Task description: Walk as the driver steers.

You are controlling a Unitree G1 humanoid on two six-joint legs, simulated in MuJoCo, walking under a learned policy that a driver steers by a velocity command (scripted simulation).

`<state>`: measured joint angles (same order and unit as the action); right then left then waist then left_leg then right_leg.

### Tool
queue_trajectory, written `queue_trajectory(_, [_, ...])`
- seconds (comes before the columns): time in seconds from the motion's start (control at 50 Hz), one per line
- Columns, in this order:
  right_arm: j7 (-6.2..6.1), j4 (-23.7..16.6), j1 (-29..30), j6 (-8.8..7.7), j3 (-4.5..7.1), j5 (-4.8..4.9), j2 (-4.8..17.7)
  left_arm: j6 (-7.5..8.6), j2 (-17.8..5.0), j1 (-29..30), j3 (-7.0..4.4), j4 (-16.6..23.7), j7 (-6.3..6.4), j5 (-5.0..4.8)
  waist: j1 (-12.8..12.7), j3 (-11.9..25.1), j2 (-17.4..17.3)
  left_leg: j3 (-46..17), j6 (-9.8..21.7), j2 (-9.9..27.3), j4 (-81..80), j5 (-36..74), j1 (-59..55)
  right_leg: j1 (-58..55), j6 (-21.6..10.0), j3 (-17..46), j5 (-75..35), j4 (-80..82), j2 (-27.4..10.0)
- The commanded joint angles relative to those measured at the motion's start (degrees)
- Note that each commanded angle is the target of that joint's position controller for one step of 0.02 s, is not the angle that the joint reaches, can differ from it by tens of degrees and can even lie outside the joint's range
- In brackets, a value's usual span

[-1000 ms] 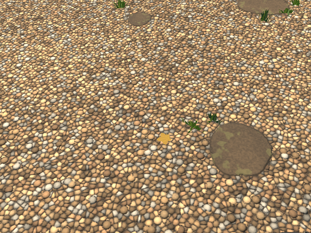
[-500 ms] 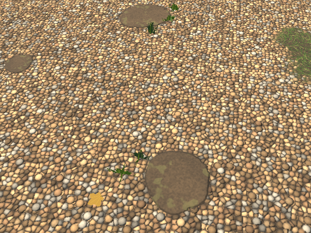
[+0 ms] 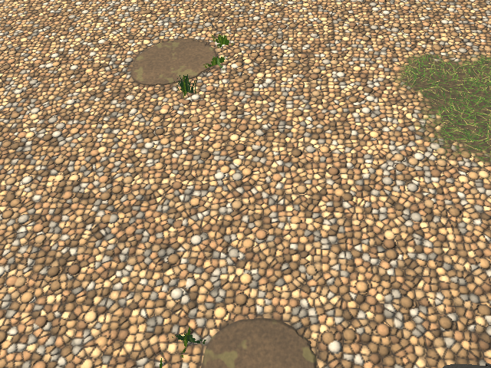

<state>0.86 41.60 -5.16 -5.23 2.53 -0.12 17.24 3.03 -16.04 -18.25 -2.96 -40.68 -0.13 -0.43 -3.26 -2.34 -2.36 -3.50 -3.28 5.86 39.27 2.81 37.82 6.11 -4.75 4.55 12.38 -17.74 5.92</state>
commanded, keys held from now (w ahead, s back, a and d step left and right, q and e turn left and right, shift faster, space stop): w+q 0.82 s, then w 0.18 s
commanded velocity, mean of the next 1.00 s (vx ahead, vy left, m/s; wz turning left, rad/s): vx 0.50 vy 0.00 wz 0.40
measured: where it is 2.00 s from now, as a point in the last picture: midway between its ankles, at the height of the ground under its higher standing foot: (167, 185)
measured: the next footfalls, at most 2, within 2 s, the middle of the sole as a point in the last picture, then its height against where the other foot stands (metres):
left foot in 0.18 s outside the picture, level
right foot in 0.70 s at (272, 317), level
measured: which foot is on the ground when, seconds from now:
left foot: up 0.00-0.16, down 0.18-0.70, up 0.72-1.00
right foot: down 0.00-0.20, up 0.22-0.68, down 0.70-1.00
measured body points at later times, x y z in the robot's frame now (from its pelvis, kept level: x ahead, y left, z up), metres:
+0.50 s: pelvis +0.29 +0.09 +0.00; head +0.32 +0.11 +0.45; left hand +0.43 +0.38 -0.09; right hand +0.39 -0.18 -0.11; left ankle +0.25 +0.15 -0.75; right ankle +0.48 -0.07 -0.68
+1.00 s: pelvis +0.56 +0.12 +0.00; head +0.59 +0.13 +0.45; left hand +0.45 +0.39 -0.12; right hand +0.85 -0.02 -0.09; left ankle +0.59 +0.32 -0.69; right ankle +0.57 +0.01 -0.75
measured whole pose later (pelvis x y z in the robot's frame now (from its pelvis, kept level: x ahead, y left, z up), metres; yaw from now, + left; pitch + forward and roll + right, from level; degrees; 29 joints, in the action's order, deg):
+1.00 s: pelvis +0.56 +0.12 +0.00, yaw +29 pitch +1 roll -2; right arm 0.6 38.0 -9.2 -1.9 3.2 0.7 18.0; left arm 5.4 -16.0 -19.9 -3.8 -47.2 -1.0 -0.3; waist -4.3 -1.8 -2.9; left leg -4.3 -0.3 5.0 48.8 -8.9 37.2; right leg 3.9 -1.8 -4.7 12.2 -14.7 2.2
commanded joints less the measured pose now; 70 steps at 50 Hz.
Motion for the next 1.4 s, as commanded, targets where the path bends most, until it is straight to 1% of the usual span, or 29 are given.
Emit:
queue_trajectory(0.02, [0.82,-4.26,5.55,-0.91,0.32,0.99,3.50,1.13,-9.83,-1.46,-2.59,1.52,0.17,-0.15,-1.77,-0.07,6.72,2.02,1.26,-1.47,-5.55,6.36,-5.45,2.66,-7.97,5.98,-8.89,6.86,-15.20])
queue_trajectory(0.12, [2.34,-5.88,6.15,-0.98,0.62,1.22,4.82,0.31,-10.74,-2.84,-3.14,-1.43,0.47,-0.15,-0.87,-1.31,6.69,2.07,6.30,-2.53,-8.80,-5.21,-0.92,-9.98,-5.99,4.82,-19.80,2.22,-20.16])
queue_trajectory(0.18, [1.92,-2.06,-8.85,-0.57,3.07,0.76,8.99,-0.62,-10.41,-0.35,-2.79,-0.56,1.21,0.44,7.01,9.24,5.28,5.40,10.39,-7.61,-10.04,-5.52,-24.02,-6.96,-2.13,-2.19,-43.98,-17.55,-15.21])
queue_trajectory(0.2, [1.63,-1.44,-16.48,-0.31,4.24,0.72,13.43,-0.41,-8.21,-2.95,-1.71,1.04,1.70,1.87,8.38,16.45,-2.28,-9.54,15.17,2.31,-8.76,-2.91,-41.10,6.22,0.70,-4.96,-27.85,-35.41,-11.50])
queue_trajectory(0.22, [2.08,-0.55,-18.86,-0.25,4.59,1.20,15.23,0.82,-3.26,-8.13,-0.24,1.76,0.94,1.74,5.42,20.67,-15.50,-37.96,23.93,12.18,-17.33,-17.53,-56.92,28.29,4.69,-3.35,16.08,-52.27,-0.86])
queue_trajectory(0.24, [2.06,-0.85,-19.28,-0.20,3.26,2.00,9.97,2.14,-7.78,-3.43,-0.75,1.86,0.25,0.28,8.40,19.10,-8.67,-41.35,22.00,11.96,-22.01,-27.89,-57.76,34.98,3.89,3.36,18.34,-56.64,-3.53])
queue_trajectory(0.26, [1.69,-1.69,-15.65,0.00,2.87,1.48,8.69,3.10,-9.54,2.61,-1.24,3.68,-0.27,-1.19,8.66,11.29,-4.83,-34.19,20.05,10.62,-23.07,-25.91,-51.03,38.03,3.30,2.73,13.13,-55.80,-5.90])
queue_trajectory(0.3, [1.25,-2.97,-11.28,0.38,2.53,0.57,7.91,4.05,-8.79,6.88,-1.25,4.78,-0.03,0.64,6.17,4.83,2.13,-25.36,18.95,6.91,-24.33,-13.47,-38.83,35.19,3.52,1.53,7.07,-48.50,-9.27])
queue_trajectory(0.38, [0.22,-3.65,-10.05,0.52,2.30,0.67,7.34,2.71,-6.85,4.89,-1.23,4.71,0.31,1.54,3.00,4.05,-1.26,-18.15,19.52,3.23,-26.80,-0.68,-30.53,30.05,6.59,0.11,3.95,-39.58,-10.28])
queue_trajectory(0.48, [-1.46,-1.82,-13.54,1.42,2.97,1.31,9.15,2.67,-4.17,14.54,-0.32,6.85,0.42,1.36,5.98,1.93,-1.63,-12.70,16.23,-1.13,-26.48,0.26,-25.29,27.09,9.15,-0.84,-12.61,-21.36,-7.60])
queue_trajectory(0.58, [-2.15,0.05,-17.96,2.70,3.06,1.86,8.78,3.88,-4.82,21.93,-0.51,8.52,-0.81,0.28,8.21,1.65,-2.38,-17.51,14.60,-0.07,-22.36,-3.77,-28.82,22.78,8.14,0.12,-16.45,-10.98,-4.74])
queue_trajectory(0.64, [-2.47,-0.04,-17.10,3.39,3.40,1.67,8.85,4.57,-6.76,20.01,-1.43,8.02,-1.08,-0.03,6.22,1.84,-4.43,-21.96,13.59,1.73,-17.73,-1.49,-33.09,19.44,5.97,1.01,-10.23,-8.20,-4.74])
queue_trajectory(0.68, [-2.09,-1.17,-14.96,3.46,2.73,1.34,6.72,5.05,-9.39,9.93,-2.89,5.80,-0.43,0.55,0.73,8.16,-4.03,-19.66,11.07,-1.87,-7.30,4.41,-30.19,2.90,2.14,0.89,-10.87,-5.65,-7.14])
queue_trajectory(0.7, [-1.87,-2.50,-14.98,3.24,1.61,0.30,3.82,4.92,-12.45,0.88,-3.73,5.09,0.16,1.27,-2.90,16.81,1.55,-15.01,9.05,-5.47,7.86,-4.71,-22.60,-12.82,-1.63,9.90,-7.56,-7.73,-16.65])
queue_trajectory(0.72, [-1.75,-3.72,-23.84,2.71,0.38,1.77,0.17,4.03,-15.91,-3.19,-4.60,2.89,-0.06,1.46,0.99,22.95,20.16,-7.92,5.39,-13.27,25.01,-36.20,-1.89,-30.06,-11.49,35.46,1.75,-4.28,-29.48])
queue_trajectory(0.74, [-1.92,-2.29,-23.36,2.61,1.30,2.44,6.22,3.67,-10.61,-2.20,-3.67,3.43,-0.31,0.04,-0.10,18.93,15.44,-8.24,4.67,-7.71,32.24,-35.97,5.04,-26.94,-10.64,40.28,14.22,-1.38,-30.29])
queue_trajectory(0.76, [-1.86,-2.90,-16.64,2.85,2.27,2.13,9.35,3.37,-7.18,0.32,-2.75,3.91,-0.05,0.09,-1.75,10.88,9.49,-7.19,4.16,-5.79,33.75,-30.37,6.46,-19.49,-7.84,30.82,13.54,-0.03,-27.18])
queue_trajectory(0.78, [-1.93,-3.65,-13.26,3.07,2.42,1.53,8.96,3.04,-6.52,3.06,-2.32,3.88,-0.04,0.63,-0.87,6.16,5.62,-5.21,3.62,-3.99,32.78,-26.19,5.00,-12.31,-6.23,23.43,6.53,1.31,-24.57])
queue_trajectory(0.84, [-1.13,-4.90,-11.64,3.37,2.32,1.60,5.49,3.21,-4.63,5.24,-1.61,2.23,-0.16,1.17,1.87,1.55,8.06,-3.72,3.35,-0.77,27.54,-21.36,0.47,-1.47,-5.25,11.48,-4.58,5.76,-19.59])
queue_trajectory(0.92, [-0.77,-6.31,-8.57,3.42,1.07,0.95,1.95,3.94,-7.05,4.11,-2.37,-0.65,-0.75,0.46,2.44,0.50,6.76,-2.78,2.64,-0.17,17.68,-17.33,1.25,0.59,-8.03,5.48,-11.75,9.51,-19.90])
queue_trajectory(1.1, [1.50,-10.27,5.96,1.40,0.22,1.27,2.52,1.79,-11.22,-2.51,-2.91,-6.33,-0.61,-1.39,-0.93,-1.27,6.41,2.94,5.08,-2.48,-6.31,-5.97,-4.73,-5.98,-5.11,-2.01,-19.42,7.61,-20.63])
queue_trajectory(1.14, [1.55,-10.18,4.09,1.26,0.97,0.94,4.11,1.00,-12.00,-2.79,-2.95,-7.27,-0.36,-1.68,1.45,0.28,7.32,4.28,6.84,-4.28,-9.19,-9.34,-10.62,-7.77,-3.86,-2.20,-29.22,2.82,-21.04])
queue_trajectory(1.18, [0.69,-6.01,-10.57,1.28,3.55,0.41,8.72,0.68,-10.74,-2.27,-2.03,-7.36,-0.03,-1.44,9.51,9.22,6.32,4.45,9.73,-4.97,-11.41,-6.37,-34.18,-0.20,-0.73,-5.40,-35.86,-14.69,-16.57])
queue_trajectory(1.2, [-0.32,-4.73,-19.96,1.71,4.85,-0.84,13.83,1.20,-6.21,-3.04,-0.35,-5.17,-0.09,0.13,12.04,18.46,-2.16,-12.20,14.51,9.17,-10.08,-6.88,-53.90,16.26,2.40,-7.86,-15.75,-34.81,-11.77])
queue_trajectory(1.22, [-0.30,-4.57,-20.59,1.97,4.72,-0.64,14.98,2.12,-2.29,-8.26,1.00,-5.21,-0.25,-0.25,9.25,25.71,-13.27,-34.37,20.67,18.90,-17.50,-15.82,-61.63,29.85,4.04,-2.17,21.60,-49.34,-4.45])
queue_trajectory(1.24, [-0.18,-4.54,-19.06,1.80,3.35,-0.22,9.66,2.38,-8.82,-4.07,-0.87,-5.56,-0.44,-1.82,10.89,19.46,-6.58,-31.07,18.51,16.77,-19.67,-20.81,-56.38,35.08,3.78,2.72,20.55,-54.65,-7.25])
queue_trajectory(1.26, [-0.11,-4.20,-15.67,1.51,2.69,0.22,7.96,2.52,-9.69,-0.34,-1.33,-4.13,-0.55,-2.51,9.52,11.41,-5.82,-22.10,16.50,14.69,-21.29,-18.86,-48.96,37.30,3.38,1.29,15.36,-53.91,-9.60])
queue_trajectory(1.32, [0.44,-3.68,-7.75,0.15,1.75,-0.53,3.58,0.90,-7.03,-0.53,-1.57,-5.06,-0.01,-1.37,4.03,4.37,-4.76,-8.72,14.29,9.21,-27.69,-10.18,-33.22,29.81,4.37,0.91,4.52,-48.68,-13.93])
queue_trajectory(1.4, [0.04,-1.21,-6.57,-1.52,2.47,-1.04,3.98,-1.17,-4.04,0.97,-1.37,-4.42,0.25,-1.28,2.36,1.04,-2.12,0.30,14.78,8.90,-31.97,-1.70,-29.15,31.14,5.82,1.97,-2.40,-44.77,-14.07])
Keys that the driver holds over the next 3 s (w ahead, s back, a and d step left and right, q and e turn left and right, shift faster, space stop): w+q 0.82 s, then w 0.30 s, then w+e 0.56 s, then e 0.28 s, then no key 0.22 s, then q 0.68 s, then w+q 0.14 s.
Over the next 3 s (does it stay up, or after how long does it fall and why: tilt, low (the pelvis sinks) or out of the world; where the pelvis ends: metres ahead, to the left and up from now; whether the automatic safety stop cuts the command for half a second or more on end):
stays up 1.11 0.43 -0.01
